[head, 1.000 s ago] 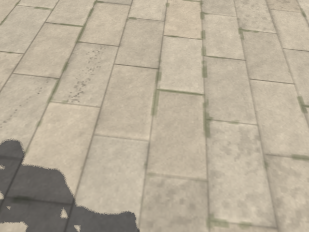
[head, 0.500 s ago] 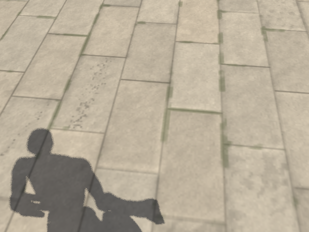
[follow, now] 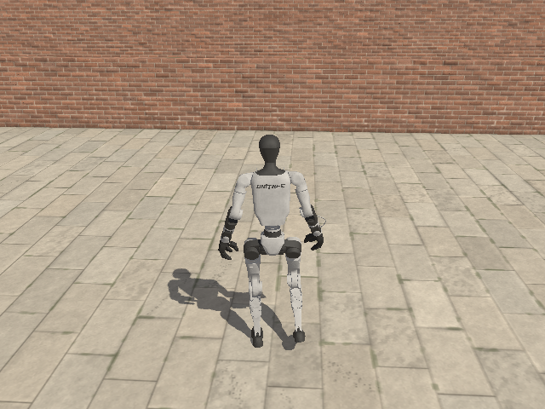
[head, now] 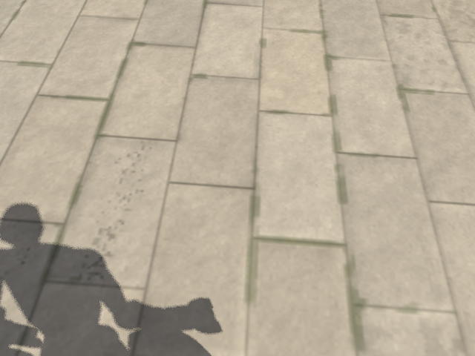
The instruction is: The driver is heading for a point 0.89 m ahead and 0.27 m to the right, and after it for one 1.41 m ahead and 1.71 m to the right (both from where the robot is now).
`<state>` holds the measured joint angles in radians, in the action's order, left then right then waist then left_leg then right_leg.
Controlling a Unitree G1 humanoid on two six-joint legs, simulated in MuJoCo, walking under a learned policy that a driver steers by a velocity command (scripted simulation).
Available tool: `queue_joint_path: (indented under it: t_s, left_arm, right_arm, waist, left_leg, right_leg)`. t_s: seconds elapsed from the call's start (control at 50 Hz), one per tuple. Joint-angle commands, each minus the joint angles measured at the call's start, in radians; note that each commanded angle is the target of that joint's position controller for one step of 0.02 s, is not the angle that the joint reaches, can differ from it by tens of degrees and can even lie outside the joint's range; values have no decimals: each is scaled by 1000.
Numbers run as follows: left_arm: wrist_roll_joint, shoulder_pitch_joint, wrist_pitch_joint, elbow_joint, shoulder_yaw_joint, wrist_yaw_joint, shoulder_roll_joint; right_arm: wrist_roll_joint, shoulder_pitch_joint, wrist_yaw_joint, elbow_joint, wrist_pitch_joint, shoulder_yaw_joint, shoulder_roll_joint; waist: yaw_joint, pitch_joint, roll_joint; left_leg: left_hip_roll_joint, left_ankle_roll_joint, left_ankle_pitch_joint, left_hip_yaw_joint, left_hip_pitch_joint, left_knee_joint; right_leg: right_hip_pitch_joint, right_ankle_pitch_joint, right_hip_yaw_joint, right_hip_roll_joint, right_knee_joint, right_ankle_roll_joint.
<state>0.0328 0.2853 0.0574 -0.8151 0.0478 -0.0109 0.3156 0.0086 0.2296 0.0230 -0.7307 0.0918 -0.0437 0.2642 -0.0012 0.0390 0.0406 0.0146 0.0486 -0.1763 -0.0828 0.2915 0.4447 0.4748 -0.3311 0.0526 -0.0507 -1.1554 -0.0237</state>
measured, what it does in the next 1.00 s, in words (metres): walks ahead, turning right: right foot, then left foot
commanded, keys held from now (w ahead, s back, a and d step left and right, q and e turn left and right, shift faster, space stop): w+e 0.64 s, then w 0.36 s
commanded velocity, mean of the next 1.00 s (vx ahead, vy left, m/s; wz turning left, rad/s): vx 0.50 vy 0.00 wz -0.42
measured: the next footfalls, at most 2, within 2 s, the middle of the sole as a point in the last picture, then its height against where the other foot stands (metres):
right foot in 0.38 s outside the picture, level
left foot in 0.86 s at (257, 280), level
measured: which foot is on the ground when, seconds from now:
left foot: down 0.00-0.40, up 0.42-0.84, down 0.86-1.00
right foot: up 0.00-0.36, down 0.38-0.88, up 0.90-1.00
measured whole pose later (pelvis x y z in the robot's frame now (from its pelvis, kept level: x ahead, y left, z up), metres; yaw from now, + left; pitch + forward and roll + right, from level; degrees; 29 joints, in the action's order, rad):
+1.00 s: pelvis +0.57 -0.10 +0.00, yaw -27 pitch +1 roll +1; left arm 0.02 0.32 0.05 -0.75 0.05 0.00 0.29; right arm 0.00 0.20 0.03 -0.74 0.11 -0.05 0.27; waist 0.01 0.01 0.03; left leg 0.05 0.05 -0.17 -0.02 0.34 0.49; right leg 0.38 -0.39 0.09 0.03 -1.17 -0.04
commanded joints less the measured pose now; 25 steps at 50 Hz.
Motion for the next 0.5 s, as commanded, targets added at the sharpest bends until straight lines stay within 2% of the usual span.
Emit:
queue_joint_path:
  t_s: [0.02,0.08,0.16,0.2,0.26,0.28,0.32,0.34,0.36,0.38,0.4,0.42,0.44,0.46,0.48,0.5]
  left_arm:
    - [0,34,-14,56,22,4,54]
    - [-7,-24,-24,77,25,10,45]
    - [-13,-139,-10,115,13,-14,12]
    - [-15,-210,-8,147,6,-27,-4]
    - [-13,-273,-9,193,6,-45,1]
    - [-12,-279,-9,206,8,-51,7]
    - [-12,-244,-14,219,23,-57,34]
    - [-11,-181,-18,211,37,-57,58]
    - [-9,-60,-21,186,60,-51,99]
    - [-8,105,-27,146,94,-34,158]
    - [-5,157,-32,134,118,-13,271]
    - [-8,150,-15,170,105,-20,261]
    - [-15,133,-4,166,84,-23,185]
    - [-13,83,4,165,75,-23,155]
    - [-11,12,6,175,65,-22,125]
    - [-18,-36,7,190,55,-18,96]
  right_arm:
    - [7,4,-5,30,31,-34,114]
    - [12,13,-15,2,37,-41,124]
    - [4,25,-29,-18,26,-47,150]
    - [-2,64,-34,-39,17,-53,168]
    - [-17,100,-36,-63,-8,-62,184]
    - [-22,99,-38,-67,-17,-65,191]
    - [-27,77,-46,-61,-33,-73,218]
    - [-29,68,-51,-56,-42,-77,231]
    - [-31,53,-55,-52,-50,-78,238]
    - [-30,43,-58,-43,-47,-70,224]
    - [12,132,-47,0,-28,-30,93]
    - [-2,119,-31,26,14,-12,84]
    - [-44,-13,-17,52,41,-34,167]
    - [-52,-54,-15,72,55,-29,164]
    - [-28,-53,-23,60,58,-31,157]
    - [-7,-39,-28,54,50,-39,168]
  waist:
    - [9,-49,-133]
    - [2,-6,-105]
    - [-38,22,-92]
    - [-69,46,-76]
    - [-83,65,-74]
    - [-76,61,-80]
    - [-35,11,-114]
    - [5,-35,-133]
    - [76,-102,-130]
    - [165,-185,-91]
    - [96,-274,164]
    - [87,-434,162]
    - [136,-333,59]
    - [104,-208,15]
    - [52,-133,-52]
    - [17,-100,-40]
  left_leg:
    - [-274,153,122,222,-135,-294]
    - [-258,146,233,106,-154,-316]
    - [-230,111,259,-24,-187,-331]
    - [-255,111,274,-47,-241,-325]
    - [-293,103,356,-71,-366,-273]
    - [-303,95,427,-81,-397,-242]
    - [-303,73,744,-109,-431,-127]
    - [-297,63,897,-120,-434,-23]
    - [-275,44,950,-135,-393,146]
    - [-232,5,804,-147,-231,394]
    - [-93,-57,-21,-125,195,763]
    - [51,-72,-449,117,421,972]
    - [-14,-50,-364,195,524,983]
    - [-56,-32,-269,181,529,903]
    - [-97,-37,-208,174,475,810]
    - [-121,-48,-166,175,403,743]
  right_leg:
    - [143,101,58,-75,2,22]
    - [216,220,79,-68,113,40]
    - [185,415,1,-52,373,31]
    - [199,428,-30,-49,449,18]
    - [249,353,-62,-38,514,-13]
    - [244,310,-79,-28,527,-27]
    - [147,209,-136,28,530,-65]
    - [58,158,-163,66,522,-88]
    - [-105,157,-175,107,551,-118]
    - [-384,213,-116,111,616,-162]
    - [-759,209,324,-142,618,-301]
    - [-916,29,804,-291,802,-447]
    - [-856,27,690,-266,860,-376]
    - [-711,90,551,-227,865,-334]
    - [-560,196,442,-181,868,-299]
    - [-450,294,370,-147,885,-285]
Velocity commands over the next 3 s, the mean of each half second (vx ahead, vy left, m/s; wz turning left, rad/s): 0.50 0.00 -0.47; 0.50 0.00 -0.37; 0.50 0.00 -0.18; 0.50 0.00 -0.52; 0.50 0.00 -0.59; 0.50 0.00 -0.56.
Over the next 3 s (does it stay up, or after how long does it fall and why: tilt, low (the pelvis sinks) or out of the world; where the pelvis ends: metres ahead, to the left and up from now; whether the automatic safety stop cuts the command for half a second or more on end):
stays up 1.27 -0.91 -0.01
